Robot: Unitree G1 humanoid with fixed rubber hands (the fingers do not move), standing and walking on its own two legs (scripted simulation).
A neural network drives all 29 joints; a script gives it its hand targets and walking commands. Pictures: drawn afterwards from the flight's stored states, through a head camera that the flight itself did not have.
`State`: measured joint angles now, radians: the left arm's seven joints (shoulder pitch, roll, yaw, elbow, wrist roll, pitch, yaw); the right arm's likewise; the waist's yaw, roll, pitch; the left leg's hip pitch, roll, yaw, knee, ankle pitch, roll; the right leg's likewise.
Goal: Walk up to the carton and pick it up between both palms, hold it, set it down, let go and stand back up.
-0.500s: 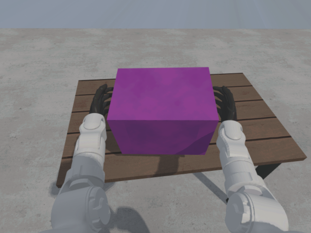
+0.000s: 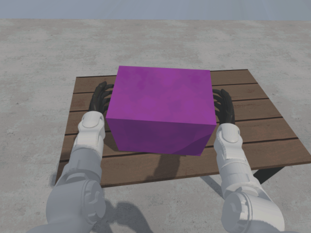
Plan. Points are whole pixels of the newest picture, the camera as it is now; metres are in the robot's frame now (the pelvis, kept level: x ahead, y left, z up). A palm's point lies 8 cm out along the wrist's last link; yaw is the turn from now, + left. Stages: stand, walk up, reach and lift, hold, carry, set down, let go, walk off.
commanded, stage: set down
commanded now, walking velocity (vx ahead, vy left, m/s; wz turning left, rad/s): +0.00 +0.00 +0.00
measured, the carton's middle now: (161, 112) +0.44 -0.01 +0.04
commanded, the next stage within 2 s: none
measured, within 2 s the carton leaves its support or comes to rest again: rests again in 1.16 s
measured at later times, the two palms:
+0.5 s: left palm (99, 110) +0.42 +0.17 +0.06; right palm (221, 123) +0.38 -0.17 +0.06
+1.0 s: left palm (101, 110) +0.44 +0.17 +0.04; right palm (216, 129) +0.39 -0.17 +0.02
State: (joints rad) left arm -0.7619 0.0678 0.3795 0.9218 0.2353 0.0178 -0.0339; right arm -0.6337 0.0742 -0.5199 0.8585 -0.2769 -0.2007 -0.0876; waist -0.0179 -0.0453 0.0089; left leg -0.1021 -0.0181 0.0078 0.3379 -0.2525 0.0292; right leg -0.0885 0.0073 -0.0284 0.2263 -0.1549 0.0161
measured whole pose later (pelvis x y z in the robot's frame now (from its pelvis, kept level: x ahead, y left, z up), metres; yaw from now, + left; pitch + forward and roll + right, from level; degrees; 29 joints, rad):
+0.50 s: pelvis +0.00 +0.00 +0.00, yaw +0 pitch +8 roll -2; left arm -0.87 0.13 0.36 1.16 0.18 -0.14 -0.03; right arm -0.67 0.08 -0.60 0.92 -0.34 -0.25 -0.08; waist -0.03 -0.03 -0.04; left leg -0.26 -0.02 0.01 0.38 -0.26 0.03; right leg -0.23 0.00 -0.04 0.26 -0.15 0.02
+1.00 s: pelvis -0.01 +0.00 -0.01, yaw -1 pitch +14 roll -2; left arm -1.01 0.19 0.36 1.39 0.16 -0.26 -0.02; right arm -0.74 0.09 -0.69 0.99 -0.42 -0.26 -0.08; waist -0.03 -0.01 -0.08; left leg -0.43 -0.01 0.02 0.45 -0.26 0.01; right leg -0.40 0.01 -0.04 0.29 -0.14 0.01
